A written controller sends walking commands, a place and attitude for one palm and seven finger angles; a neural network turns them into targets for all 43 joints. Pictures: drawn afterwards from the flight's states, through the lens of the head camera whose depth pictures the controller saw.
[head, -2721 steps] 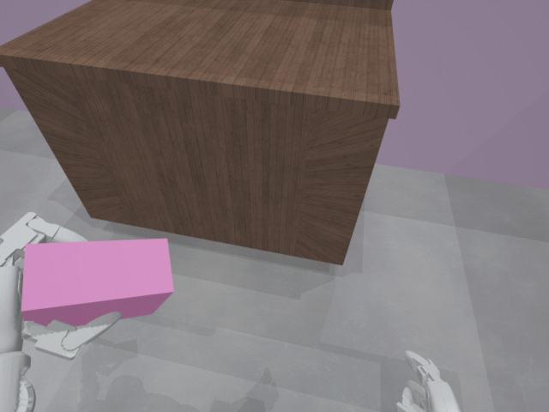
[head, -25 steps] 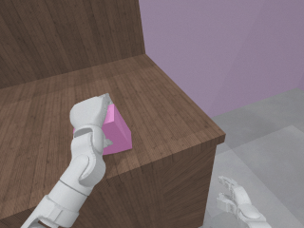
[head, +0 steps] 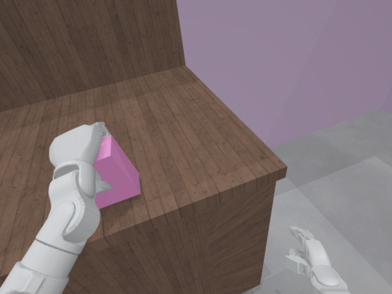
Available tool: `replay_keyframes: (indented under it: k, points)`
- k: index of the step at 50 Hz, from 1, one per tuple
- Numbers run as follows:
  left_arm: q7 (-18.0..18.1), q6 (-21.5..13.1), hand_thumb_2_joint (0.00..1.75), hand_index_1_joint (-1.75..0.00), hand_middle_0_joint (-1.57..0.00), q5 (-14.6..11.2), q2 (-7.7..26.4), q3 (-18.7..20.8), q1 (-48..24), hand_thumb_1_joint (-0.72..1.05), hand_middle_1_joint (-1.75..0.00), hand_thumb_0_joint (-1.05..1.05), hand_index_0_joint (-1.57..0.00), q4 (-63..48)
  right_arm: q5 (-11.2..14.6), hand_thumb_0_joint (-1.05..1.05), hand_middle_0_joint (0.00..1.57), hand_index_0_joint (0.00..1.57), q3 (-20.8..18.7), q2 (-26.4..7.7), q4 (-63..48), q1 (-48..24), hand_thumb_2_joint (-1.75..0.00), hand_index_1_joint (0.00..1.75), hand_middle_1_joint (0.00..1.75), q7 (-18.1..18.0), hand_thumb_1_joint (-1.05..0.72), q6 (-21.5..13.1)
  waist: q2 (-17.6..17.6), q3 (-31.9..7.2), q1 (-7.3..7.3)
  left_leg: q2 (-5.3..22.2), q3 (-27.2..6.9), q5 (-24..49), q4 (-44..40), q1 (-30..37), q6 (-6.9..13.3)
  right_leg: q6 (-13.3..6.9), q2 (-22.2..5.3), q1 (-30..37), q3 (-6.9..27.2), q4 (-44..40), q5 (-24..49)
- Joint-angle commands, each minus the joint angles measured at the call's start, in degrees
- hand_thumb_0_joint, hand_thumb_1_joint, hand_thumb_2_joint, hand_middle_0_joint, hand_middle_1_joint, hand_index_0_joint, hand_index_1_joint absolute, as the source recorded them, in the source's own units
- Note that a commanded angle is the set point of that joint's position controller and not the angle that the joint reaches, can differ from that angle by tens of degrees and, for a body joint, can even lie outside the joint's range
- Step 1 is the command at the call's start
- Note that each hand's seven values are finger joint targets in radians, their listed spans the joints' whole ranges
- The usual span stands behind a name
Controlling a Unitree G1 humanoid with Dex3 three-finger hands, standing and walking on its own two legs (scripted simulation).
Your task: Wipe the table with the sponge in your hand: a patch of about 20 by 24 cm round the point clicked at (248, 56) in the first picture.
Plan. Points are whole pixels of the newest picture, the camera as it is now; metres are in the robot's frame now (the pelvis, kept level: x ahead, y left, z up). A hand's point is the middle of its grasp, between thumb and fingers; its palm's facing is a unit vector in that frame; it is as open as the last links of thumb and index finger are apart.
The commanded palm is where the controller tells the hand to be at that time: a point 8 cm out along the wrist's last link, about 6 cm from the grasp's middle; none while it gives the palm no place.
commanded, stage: wipe forward along the middle lane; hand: left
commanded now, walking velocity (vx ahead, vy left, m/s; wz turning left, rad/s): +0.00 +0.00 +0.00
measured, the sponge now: (108, 180) +0.31 +0.23 +0.12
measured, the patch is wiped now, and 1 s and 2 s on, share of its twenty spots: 1.00 1.00 1.00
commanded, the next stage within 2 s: slide back across to the first lane in 1.72 s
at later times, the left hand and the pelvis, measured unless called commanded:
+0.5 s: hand (87, 157) +0.33 +0.27 +0.17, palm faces +0.08 -0.05 -1.00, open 10.5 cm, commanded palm +0.30 +0.27 +0.21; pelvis -0.01 +0.02 +0.00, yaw +1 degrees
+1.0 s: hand (86, 145) +0.37 +0.29 +0.17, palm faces +0.04 -0.04 -1.00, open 10.5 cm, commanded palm +0.35 +0.30 +0.19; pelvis +0.00 +0.03 +0.01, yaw +2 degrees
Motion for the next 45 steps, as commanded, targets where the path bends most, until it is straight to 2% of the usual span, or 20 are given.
replay_keyframes:
  k: [1,4,5,7,9,10,13,14,15,16,19,28,29,30,34,36,39,43,44,45]
  points:
    - [0.61,-1.67,1.3,-1.6,-1.2,3.23,13.19,7.94,-17.63,0.1,-1.6,0.0,-1.2,-3.26,-0.33,0.0,0.2,0.2,-1.64,-4.13,-10.17,-14.99,-0.9,0.3,0.3,-0.64,-0.9,-5.22,-8.15,-7.82,1.0,-3.25,-0.64,8.84,0.29,-1.4,2.78,3.3,-6.99,3.51,11.86,-7.95,6.75]
    - [-0.45,-2.92,1.3,-1.6,-1.2,3.49,11.73,6.6,-17.96,0.1,-1.6,0.0,-1.2,-3.91,-0.15,0.0,0.2,0.2,-1.69,-4.01,-10.29,-14.8,-0.9,0.3,0.3,-0.49,-0.9,-6.19,-7.46,-8.94,0.98,-3.32,-0.91,8.28,-0.43,-0.48,2.98,3.35,-6.94,3.39,10.77,-7.88,6.49]
    - [-0.65,-3.07,1.3,-1.6,-1.2,3.71,10.86,5.39,-18.85,0.1,-1.6,0.0,-1.2,-1.35,-0.27,0.0,0.2,0.2,-1.58,-4.1,-10.05,-14.55,-0.9,0.3,0.3,-0.74,-0.9,-6.53,-8.1,-7.38,0.73,-3.18,-0.79,7.6,-0.5,-1.17,3.0,3.48,-6.95,2.46,9.88,-7.88,5.82]
    - [-0.77,-3.6,1.3,-1.6,-1.2,4.52,12.84,6.72,-21.05,0.1,-1.6,0.0,-1.2,2.8,-0.51,0.0,0.2,0.2,-1.74,-4.57,-8.76,-13.78,-0.9,0.3,0.3,-1.09,-0.9,-6.87,-10.16,-6.62,0.55,-3.15,-0.77,6.62,-0.03,-2.36,2.81,3.65,-7.39,2.41,11.3,-8.58,4.81]
    - [-0.92,-4.32,1.3,-1.6,-1.2,5.53,14.1,6.82,-25.31,0.1,-1.6,0.0,-1.2,3.25,-0.44,0.0,0.2,0.2,-1.74,-4.7,-8.45,-13.36,-0.9,0.3,0.3,-1.35,-0.9,-7.36,-8.18,-8.25,0.32,-3.39,-0.74,6.01,-0.83,-1.24,2.91,3.59,-7.26,2.34,10.81,-8.72,3.85]
    - [-0.97,-4.42,1.3,-1.6,-1.2,5.96,12.69,5.53,-26.03,0.1,-1.6,0.0,-1.2,5.77,-0.43,0.0,0.2,0.2,-1.73,-4.56,-8.28,-13.23,-0.9,0.3,0.3,-1.47,-0.9,-7.62,-9.02,-8.03,0.35,-3.36,-0.7,6.55,-0.82,-1.86,2.88,3.51,-7.22,2.63,9.79,-8.0,4.97]
    - [-1.42,-4.77,1.3,-1.6,-1.2,5.82,11.85,4.73,-26.85,0.1,-1.6,0.0,-1.2,8.71,-0.51,0.0,0.2,0.2,-1.69,-4.56,-7.55,-13.22,-0.9,0.3,0.3,-1.35,-0.9,-7.69,-9.33,-8.78,0.59,-3.35,-0.43,6.34,-0.92,-2.52,2.68,3.82,-7.69,3.6,9.78,-7.92,5.97]
    - [-1.32,-5.21,1.3,-1.6,-1.2,5.67,13.61,6.65,-27.28,0.1,-1.6,0.0,-1.2,9.35,-0.31,0.0,0.2,0.2,-1.85,-4.73,-7.24,-12.6,-0.9,0.3,0.3,-1.22,-0.9,-7.96,-8.27,-9.06,0.68,-3.4,-0.75,6.06,-1.6,-1.79,2.72,3.67,-7.14,3.19,9.17,-8.08,5.03]
    - [-1.41,-5.62,1.3,-1.6,-1.2,5.4,11.09,4.72,-27.35,0.1,-1.6,0.0,-1.2,10.59,-0.46,0.0,0.2,0.2,-1.68,-4.54,-7.53,-12.3,-0.9,0.3,0.3,-1.17,-0.9,-8.14,-9.44,-9.09,0.61,-3.26,-0.54,6.7,-1.59,-2.49,2.73,3.77,-7.32,3.94,7.7,-7.21,7.07]
    - [-1.42,-6.09,1.3,-1.6,-1.2,5.04,11.35,5.63,-25.63,0.1,-1.6,0.0,-1.2,11.24,-0.42,0.0,0.2,0.2,-1.75,-4.6,-7.28,-11.93,-0.9,0.3,0.3,-1.0,-0.9,-8.19,-10.65,-9.2,0.85,-3.21,-0.65,7.28,-1.63,-2.54,2.78,3.93,-7.18,4.29,7.5,-7.03,8.8]
    - [-1.32,-7.28,1.3,-1.6,-1.2,5.03,12.17,6.49,-27.1,0.1,-1.6,0.0,-1.2,11.04,-0.4,0.0,0.2,0.2,-1.82,-4.74,-7.36,-11.53,-0.9,0.3,0.3,-0.96,-0.9,-8.13,-9.1,-9.44,0.54,-3.24,-0.7,7.13,-2.3,-1.88,2.8,3.87,-7.04,4.09,7.41,-7.35,9.08]
    - [-0.18,-7.74,1.3,-1.6,-1.2,5.98,8.08,2.49,-30.48,0.1,-1.6,0.0,-1.2,15.55,-0.23,0.0,0.2,0.2,-2.01,-4.98,-6.67,-10.19,-0.9,0.3,0.3,-1.04,-0.9,-7.6,-10.02,-7.39,-0.23,-3.23,-0.33,6.07,-3.49,-1.58,2.83,3.93,-6.59,1.79,4.72,-8.27,7.23]
    - [0.05,-7.64,1.3,-1.6,-1.2,6.18,10.38,4.56,-30.88,0.1,-1.6,0.0,-1.2,16.81,-0.2,0.0,0.2,0.2,-1.99,-5.24,-6.31,-9.82,-0.9,0.3,0.3,-1.16,-0.9,-7.7,-9.53,-7.77,-0.13,-3.17,-0.58,5.34,-4.17,-1.15,2.78,3.73,-6.27,1.57,5.02,-8.74,5.48]
    - [-0.01,-7.57,1.3,-1.6,-1.2,6.38,8.56,2.38,-32.67,0.1,-1.6,0.0,-1.2,18.35,-0.17,0.0,0.2,0.2,-1.92,-5.32,-6.19,-9.19,-0.9,0.3,0.3,-1.34,-0.9,-7.62,-10.59,-7.4,-0.75,-3.19,-0.44,5.3,-4.22,-1.75,2.79,3.86,-6.38,1.71,4.16,-8.59,5.55]
    - [-0.07,-7.67,1.3,-1.6,-1.2,6.73,9.1,3.06,-33.36,0.1,-1.6,0.0,-1.2,20.88,0.01,0.0,0.2,0.2,-1.91,-5.4,-6.05,-8.79,-0.9,0.3,0.3,-1.17,-0.9,-7.19,-8.23,-8.24,-0.54,-3.05,-0.74,5.68,-5.03,-1.36,2.6,3.56,-6.11,1.7,3.46,-8.58,5.81]
    - [-0.15,-8.13,1.3,-1.6,-1.2,6.96,7.48,1.53,-34.17,0.1,-1.6,0.0,-1.2,22.72,0.01,0.0,0.2,0.2,-2.02,-5.46,-5.84,-7.71,-0.9,0.3,0.3,-1.14,-0.9,-7.01,-9.61,-8.53,-1.04,-2.98,-0.65,5.91,-4.82,-1.38,2.66,3.64,-6.1,1.7,2.58,-8.53,6.1]
    - [-0.2,-8.8,1.3,-1.6,-1.2,6.69,8.48,3.0,-34.12,0.1,-1.6,0.0,-1.2,23.65,0.01,0.0,0.2,0.2,-1.93,-5.44,-6.5,-7.61,-0.9,0.3,0.3,-0.99,-0.9,-6.7,-8.92,-9.23,-0.75,-2.88,-0.96,6.82,-5.2,-1.48,2.71,3.47,-6.01,2.43,2.65,-8.46,7.83]
    - [-0.06,-9.41,1.3,-1.6,-1.2,7.48,9.54,3.1,-34.93,0.1,-1.6,0.0,-1.2,28.35,-0.16,0.0,0.2,0.2,-2.1,-6.2,-5.42,-5.66,-0.9,0.3,0.3,-1.0,-0.9,-5.82,-11.12,-8.17,-1.45,-2.87,-0.6,6.42,-4.91,-2.6,2.69,3.75,-5.92,2.03,2.54,-8.69,8.16]
    - [-0.13,-9.98,1.3,-1.6,-1.2,7.31,10.11,3.91,-35.48,0.1,-1.6,0.0,-1.2,27.84,0.03,0.0,0.2,0.2,-1.98,-6.04,-6.11,-6.0,-0.9,0.3,0.3,-0.99,-0.9,-5.95,-9.39,-8.15,-1.29,-2.8,-1.02,6.41,-5.56,-2.58,2.62,3.49,-5.81,1.81,2.33,-8.68,7.25]
    - [-0.15,-10.03,1.3,-1.6,-1.2,7.68,8.62,2.11,-35.44,0.1,-1.6,0.0,-1.2,30.28,-0.13,0.0,0.2,0.2,-2.11,-6.22,-5.58,-5.09,-0.9,0.3,0.3,-1.2,-0.9,-5.73,-10.0,-6.96,-1.83,-2.83,-0.7,5.69,-5.34,-2.63,2.75,3.66,-5.74,1.01,1.98,-8.97,6.1]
